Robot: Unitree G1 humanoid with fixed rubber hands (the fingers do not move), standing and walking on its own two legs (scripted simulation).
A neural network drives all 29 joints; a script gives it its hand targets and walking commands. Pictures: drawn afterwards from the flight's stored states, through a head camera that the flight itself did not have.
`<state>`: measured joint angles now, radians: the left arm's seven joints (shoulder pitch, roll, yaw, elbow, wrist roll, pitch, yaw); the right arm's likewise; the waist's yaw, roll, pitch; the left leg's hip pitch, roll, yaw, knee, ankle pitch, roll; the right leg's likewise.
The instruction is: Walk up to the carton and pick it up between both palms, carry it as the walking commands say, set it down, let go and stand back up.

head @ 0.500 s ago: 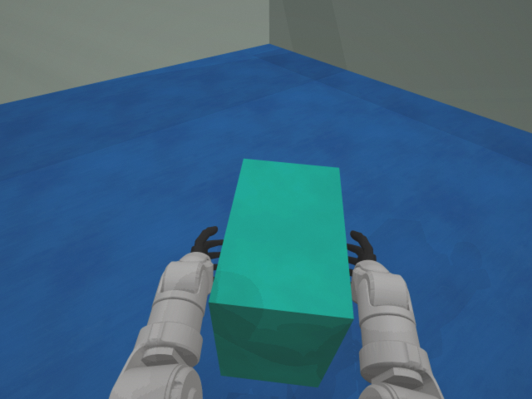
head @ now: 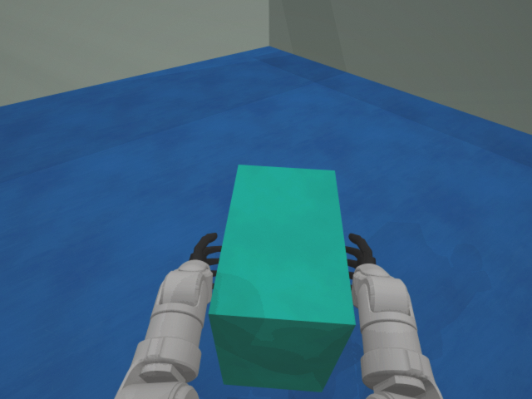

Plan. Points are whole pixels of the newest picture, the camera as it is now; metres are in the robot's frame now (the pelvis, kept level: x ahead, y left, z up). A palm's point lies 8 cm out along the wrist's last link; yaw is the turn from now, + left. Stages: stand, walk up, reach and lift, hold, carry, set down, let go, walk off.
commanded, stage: reach and lift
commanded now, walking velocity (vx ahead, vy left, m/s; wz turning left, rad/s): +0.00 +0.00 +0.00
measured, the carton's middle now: (279, 276) +0.34 -0.01 +0.00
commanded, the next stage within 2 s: hold in 0.06 s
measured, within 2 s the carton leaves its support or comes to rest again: neither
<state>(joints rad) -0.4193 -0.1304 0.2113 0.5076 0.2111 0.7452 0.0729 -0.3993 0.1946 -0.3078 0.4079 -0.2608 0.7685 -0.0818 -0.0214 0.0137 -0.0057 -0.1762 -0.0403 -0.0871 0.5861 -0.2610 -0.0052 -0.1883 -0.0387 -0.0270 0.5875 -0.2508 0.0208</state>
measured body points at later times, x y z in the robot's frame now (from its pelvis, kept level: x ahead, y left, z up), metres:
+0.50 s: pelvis -0.01 +0.00 +0.00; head -0.07 -0.01 +0.44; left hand +0.31 +0.12 +0.04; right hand +0.30 -0.15 +0.05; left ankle +0.05 +0.12 -0.73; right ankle +0.05 -0.13 -0.73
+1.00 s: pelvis -0.02 +0.02 -0.01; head -0.04 +0.03 +0.44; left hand +0.30 +0.15 +0.07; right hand +0.30 -0.12 +0.07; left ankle +0.04 +0.13 -0.73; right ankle +0.03 -0.12 -0.71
